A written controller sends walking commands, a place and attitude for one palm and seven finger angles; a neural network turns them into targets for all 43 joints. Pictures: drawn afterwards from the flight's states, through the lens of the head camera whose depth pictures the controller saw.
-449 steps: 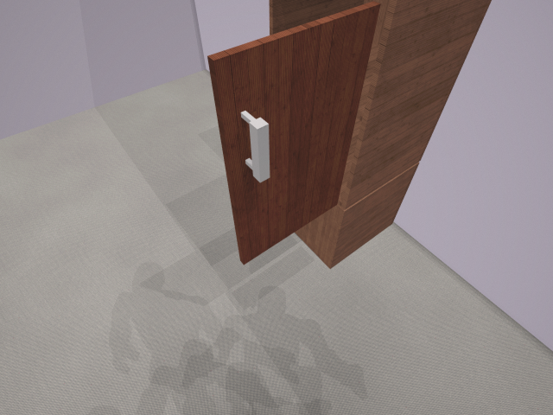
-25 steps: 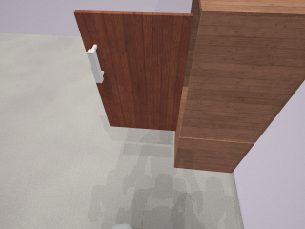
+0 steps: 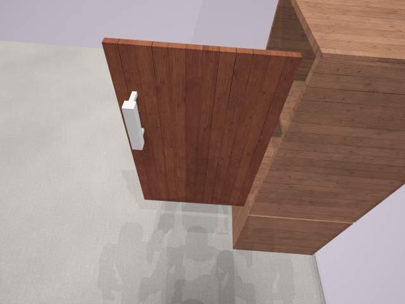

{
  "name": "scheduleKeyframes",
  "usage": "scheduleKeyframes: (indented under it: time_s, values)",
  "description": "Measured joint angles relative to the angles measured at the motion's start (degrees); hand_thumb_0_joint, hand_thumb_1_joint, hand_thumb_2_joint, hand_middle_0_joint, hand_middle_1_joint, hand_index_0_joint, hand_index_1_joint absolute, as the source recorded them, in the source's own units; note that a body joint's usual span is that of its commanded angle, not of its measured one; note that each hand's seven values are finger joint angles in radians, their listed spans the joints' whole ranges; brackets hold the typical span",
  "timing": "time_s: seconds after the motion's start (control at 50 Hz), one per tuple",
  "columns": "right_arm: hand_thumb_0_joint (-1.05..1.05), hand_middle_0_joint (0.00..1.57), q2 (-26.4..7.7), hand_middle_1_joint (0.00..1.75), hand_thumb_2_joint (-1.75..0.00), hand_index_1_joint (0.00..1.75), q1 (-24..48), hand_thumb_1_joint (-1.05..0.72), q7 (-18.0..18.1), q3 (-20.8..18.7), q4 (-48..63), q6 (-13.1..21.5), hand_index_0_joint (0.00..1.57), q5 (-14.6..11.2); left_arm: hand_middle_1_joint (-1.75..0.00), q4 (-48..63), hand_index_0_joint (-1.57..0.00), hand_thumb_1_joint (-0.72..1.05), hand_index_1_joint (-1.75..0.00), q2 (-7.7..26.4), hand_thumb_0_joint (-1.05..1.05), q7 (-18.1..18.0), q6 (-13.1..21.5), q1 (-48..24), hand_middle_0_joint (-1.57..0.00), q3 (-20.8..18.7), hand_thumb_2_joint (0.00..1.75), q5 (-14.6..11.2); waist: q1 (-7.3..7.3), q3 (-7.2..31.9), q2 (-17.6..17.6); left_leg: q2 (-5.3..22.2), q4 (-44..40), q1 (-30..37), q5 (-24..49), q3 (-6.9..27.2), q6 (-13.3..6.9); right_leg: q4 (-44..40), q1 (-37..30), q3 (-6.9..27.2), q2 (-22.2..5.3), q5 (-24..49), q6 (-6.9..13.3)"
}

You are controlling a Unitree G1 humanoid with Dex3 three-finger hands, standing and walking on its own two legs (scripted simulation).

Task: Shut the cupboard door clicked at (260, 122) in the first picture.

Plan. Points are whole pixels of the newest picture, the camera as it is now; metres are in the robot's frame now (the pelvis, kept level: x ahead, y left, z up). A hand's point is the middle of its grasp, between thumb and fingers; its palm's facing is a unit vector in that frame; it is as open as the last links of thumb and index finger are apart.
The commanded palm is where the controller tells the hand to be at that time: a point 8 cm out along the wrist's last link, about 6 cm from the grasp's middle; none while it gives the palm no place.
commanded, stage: come to a stop and stand still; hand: left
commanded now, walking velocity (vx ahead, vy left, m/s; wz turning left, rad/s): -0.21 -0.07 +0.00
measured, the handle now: (136, 121) +0.47 +0.19 +0.08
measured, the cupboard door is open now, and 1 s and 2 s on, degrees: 91 91 91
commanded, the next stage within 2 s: look again from close up in 0.82 s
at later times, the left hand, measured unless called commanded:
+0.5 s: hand out of the picture +0.07 +0.20 -0.18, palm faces +0.00 -0.97 -0.22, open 7.4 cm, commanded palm none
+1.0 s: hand out of the picture -0.03 +0.20 -0.17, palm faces -0.03 -0.98 -0.22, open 7.4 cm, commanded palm none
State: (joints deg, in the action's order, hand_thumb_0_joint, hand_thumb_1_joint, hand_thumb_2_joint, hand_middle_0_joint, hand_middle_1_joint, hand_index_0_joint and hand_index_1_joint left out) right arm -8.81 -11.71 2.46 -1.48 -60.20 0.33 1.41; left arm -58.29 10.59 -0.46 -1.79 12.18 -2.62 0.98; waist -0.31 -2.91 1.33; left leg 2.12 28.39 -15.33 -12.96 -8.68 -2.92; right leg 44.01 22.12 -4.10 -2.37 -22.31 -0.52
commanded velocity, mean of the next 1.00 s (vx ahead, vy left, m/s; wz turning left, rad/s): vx -0.03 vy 0.01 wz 0.00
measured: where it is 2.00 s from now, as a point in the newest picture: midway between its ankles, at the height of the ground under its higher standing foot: outside the picture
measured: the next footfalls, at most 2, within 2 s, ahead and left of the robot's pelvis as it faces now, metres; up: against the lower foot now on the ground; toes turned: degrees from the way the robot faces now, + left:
right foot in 0.10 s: +0.05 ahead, -0.13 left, +0.00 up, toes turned -2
left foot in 0.40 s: +0.02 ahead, +0.10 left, +0.00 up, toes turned +4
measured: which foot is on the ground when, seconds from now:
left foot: down 0.00-0.14, up 0.16-0.38, down 0.40-1.00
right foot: up 0.00-0.08, down 0.10-1.00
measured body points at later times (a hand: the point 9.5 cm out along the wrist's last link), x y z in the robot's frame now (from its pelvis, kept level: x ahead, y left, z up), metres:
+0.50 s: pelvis +0.00 +0.02 -0.01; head +0.01 +0.02 +0.44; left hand +0.07 +0.25 -0.16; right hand +0.07 -0.23 -0.15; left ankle -0.02 +0.09 -0.74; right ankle +0.01 -0.13 -0.74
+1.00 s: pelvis -0.01 +0.02 +0.00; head +0.00 +0.01 +0.45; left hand -0.02 +0.26 -0.15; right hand -0.01 -0.21 -0.16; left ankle -0.02 +0.09 -0.74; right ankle +0.01 -0.13 -0.74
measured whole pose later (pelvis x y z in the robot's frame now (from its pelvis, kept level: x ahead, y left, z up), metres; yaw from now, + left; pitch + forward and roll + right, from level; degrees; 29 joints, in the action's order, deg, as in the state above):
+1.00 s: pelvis -0.01 +0.02 +0.00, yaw -2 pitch -1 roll +1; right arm -11.6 -16.8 0.8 0.5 -59.9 0.4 0.5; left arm -61.0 9.5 -1.3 -0.4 19.7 1.6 1.0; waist -0.6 -2.0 -1.1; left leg -2.7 24.9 -9.7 -14.5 -7.3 -4.3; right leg 27.5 13.9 1.1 -3.5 -12.5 -2.4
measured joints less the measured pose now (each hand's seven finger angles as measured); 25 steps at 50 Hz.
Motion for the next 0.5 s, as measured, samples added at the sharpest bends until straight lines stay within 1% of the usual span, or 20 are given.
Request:
scheduleKeyframes:
  time_s: [0.06,0.08,0.1,0.12,0.14,0.16,0.18,0.22,0.26,0.28,0.32,0.36,0.38,0.4,0.42,0.44,0.46,0.5]
  values:
    - [0.0,0.2,0.02,0.3,-0.9,0.3,-0.08,-0.92,0.05,-0.65,-0.13,-0.88,0.2,0.0,-0.3,1.59,-0.2,0.91,-0.3,0.14,0.0,-0.08,-0.66,-1.54,-0.19,-0.19,0.9,0.19,0.59,-0.31,-0.61,0.68,1.76,-0.27,-1.51,0.11,0.53,-3.09,-2.24,0.0,0.8,1.8,0.54]
    - [0.0,0.2,-0.03,0.3,-0.9,0.3,-0.17,-0.92,0.04,-0.87,-0.07,-1.04,0.2,-0.06,-0.3,2.1,-0.2,0.91,-0.3,0.24,0.0,-0.11,-0.69,-1.86,-0.19,-0.24,0.9,0.22,0.75,-0.42,-0.79,0.87,2.5,-0.49,-2.03,0.15,0.8,-5.23,-3.52,0.03,0.94,3.77,0.73]
    - [0.0,0.2,-0.06,0.3,-0.9,0.3,-0.34,-0.91,0.0,-1.08,0.04,-1.2,0.2,-0.16,-0.3,2.64,-0.2,0.91,-0.3,0.45,0.0,-0.16,-0.59,-1.97,-0.19,-0.25,0.9,0.24,0.83,-0.39,-0.75,0.92,3.4,-0.81,-2.63,0.06,1.12,-8.01,-5.0,0.24,0.85,7.78,0.99]
    - [0.0,0.2,-0.09,0.3,-0.9,0.3,-0.47,-0.91,-0.09,-1.32,0.15,-1.4,0.2,-0.33,-0.3,3.09,-0.2,0.91,-0.3,0.73,0.0,-0.25,-0.37,-1.95,-0.19,-0.26,0.9,0.33,0.79,-0.22,-0.56,0.95,4.49,-1.33,-3.33,-0.19,1.5,-10.19,-6.15,0.57,0.84,7.95,1.11]
    - [0.0,0.2,-0.3,0.3,-0.9,0.3,-0.4,-0.91,-0.23,-1.61,0.33,-1.63,0.2,-0.53,-0.3,3.29,-0.2,0.91,-0.3,0.82,0.0,-0.4,-0.19,-2.08,-0.19,-0.21,0.9,0.48,0.89,-0.24,-0.84,1.29,5.58,-1.91,-4.01,-0.26,1.89,-10.7,-6.38,0.66,1.11,5.99,1.25]
    - [0.0,0.2,-0.6,0.3,-0.9,0.3,-0.3,-0.91,-0.35,-1.89,0.56,-1.9,0.2,-0.72,-0.3,3.31,-0.2,0.91,-0.3,0.76,0.0,-0.51,-0.05,-2.35,-0.19,-0.07,0.9,0.57,1.2,-0.44,-1.31,1.32,7.32,-2.67,-5.51,0.48,2.57,-10.37,-6.25,0.49,1.35,4.49,1.42]
    - [0.0,0.2,-0.92,0.3,-0.9,0.3,-0.24,-0.91,-0.38,-2.12,0.78,-2.28,0.2,-0.86,-0.3,3.24,-0.2,0.91,-0.3,0.6,0.0,-0.62,0.13,-2.66,-0.19,0.11,0.9,0.61,1.49,-0.67,-1.73,0.89,10.6,-3.73,-9.2,1.86,3.14,-10.15,-6.2,0.21,1.46,3.78,1.59]
    - [0.0,0.2,-1.45,0.3,-0.9,0.3,0.0,-0.91,-0.26,-2.36,0.92,-3.12,0.2,-1.04,-0.3,3.15,-0.2,0.91,-0.3,0.16,0.0,-0.94,0.53,-3.2,-0.2,0.41,0.9,0.53,1.62,-1.19,-2.06,-0.61,19.47,-5.98,-15.25,4.53,3.98,-10.64,-6.55,-0.11,1.36,3.95,1.78]
    - [0.0,0.2,-1.78,0.3,-0.9,0.3,0.41,-0.91,-0.24,-2.35,0.84,-3.71,0.2,-1.19,-0.3,3.05,-0.2,0.91,-0.3,-0.28,0.0,-1.27,0.73,-3.51,-0.2,0.57,0.9,0.41,1.44,-1.65,-1.96,-1.74,25.29,-6.96,-17.39,5.79,4.69,-11.83,-7.23,-0.11,1.17,4.8,1.83]
    - [0.0,0.2,-1.82,0.3,-0.9,0.3,0.6,-0.91,-0.31,-2.3,0.83,-3.87,0.2,-1.24,-0.3,3.0,-0.2,0.9,-0.3,-0.43,0.0,-1.36,0.78,-3.56,-0.2,0.63,0.9,0.41,1.32,-1.77,-1.76,-2.07,25.96,-6.81,-17.74,5.97,5.0,-12.51,-7.55,-0.06,1.03,5.22,1.76]
    - [0.0,0.2,-1.65,0.3,-0.9,0.3,0.96,-0.91,-0.54,-2.1,0.93,-3.93,0.19,-1.3,-0.3,2.82,-0.2,0.9,-0.3,-0.51,0.0,-1.37,0.89,-3.48,-0.2,0.7,0.9,0.42,0.98,-1.83,-1.1,-2.35,23.4,-5.47,-17.25,5.88,5.44,-13.66,-7.94,0.16,0.71,5.98,1.44]
    - [0.0,0.2,-1.24,0.3,-0.9,0.3,1.17,-0.91,-0.75,-1.79,1.14,-3.55,0.19,-1.33,-0.3,2.37,-0.2,0.9,-0.3,-0.35,0.0,-1.29,0.94,-3.23,-0.2,0.72,0.9,0.36,0.71,-1.68,-0.27,-2.26,15.84,-2.68,-13.84,5.45,5.6,-13.95,-7.85,0.42,0.39,6.36,0.94]
    - [0.0,0.2,-1.21,0.3,-0.9,0.3,1.1,-0.91,-0.94,-1.57,1.69,-3.15,0.19,-1.48,-0.3,2.21,-0.2,0.9,-0.3,-0.3,0.0,-1.8,1.06,-2.79,-0.2,0.99,0.9,0.31,0.65,-1.39,-0.11,-1.95,11.03,-0.99,-10.42,4.98,5.61,-13.14,-7.21,0.67,0.38,6.35,0.63]
    - [0.0,0.2,-1.46,0.3,-0.9,0.3,0.7,-0.91,-1.08,-1.47,2.8,-2.51,0.19,-1.5,-0.3,2.46,-0.2,0.9,-0.3,-0.42,0.0,-2.3,1.06,-2.04,-0.2,1.31,0.9,0.16,0.87,-0.95,-0.64,-1.34,6.63,0.64,-5.63,4.86,4.94,-11.58,-6.31,0.64,0.66,6.13,0.35]
    - [0.0,0.2,-1.66,0.3,-0.9,0.3,0.26,-0.91,-1.06,-1.46,3.82,-1.92,0.19,-1.43,-0.3,2.67,-0.2,0.9,-0.3,-0.48,0.0,-2.54,0.98,-1.44,-0.2,1.57,0.9,-0.05,1.2,-0.58,-1.02,-1.3,5.34,1.28,-5.1,4.69,3.11,-9.88,-5.65,0.52,0.59,5.48,0.0]
    - [0.0,0.2,-1.6,0.3,-0.9,0.3,-0.08,-0.91,-0.99,-1.34,4.62,-1.63,0.19,-1.21,-0.3,2.7,-0.2,0.9,-0.3,-0.4,0.0,-2.69,0.72,-1.01,-0.2,1.68,0.9,-0.13,1.05,-0.38,-0.73,-1.8,6.22,1.34,-6.22,4.24,1.57,-8.8,-5.58,0.9,0.07,4.72,-0.26]
    - [0.0,0.2,-1.53,0.3,-0.9,0.3,-0.46,-0.91,-0.93,-1.08,5.38,-1.43,0.19,-0.99,-0.3,2.73,-0.2,0.9,-0.3,-0.32,0.0,-2.73,0.39,-0.52,-0.2,1.82,0.9,-0.08,0.72,-0.14,-0.54,-2.22,6.97,1.64,-7.35,3.67,0.51,-8.31,-5.82,1.38,-0.32,4.16,-0.12]
    - [0.0,0.2,-1.37,0.3,-0.9,0.3,-1.03,-0.91,-0.79,-0.38,6.75,-1.03,0.19,-0.78,-0.3,2.85,-0.2,0.9,-0.3,-0.13,0.01,-2.53,-0.2,0.37,-0.2,2.16,0.9,0.05,0.2,0.22,-0.62,-2.93,7.19,2.57,-8.27,2.65,-0.63,-7.43,-6.3,2.48,-0.67,2.34,0.81]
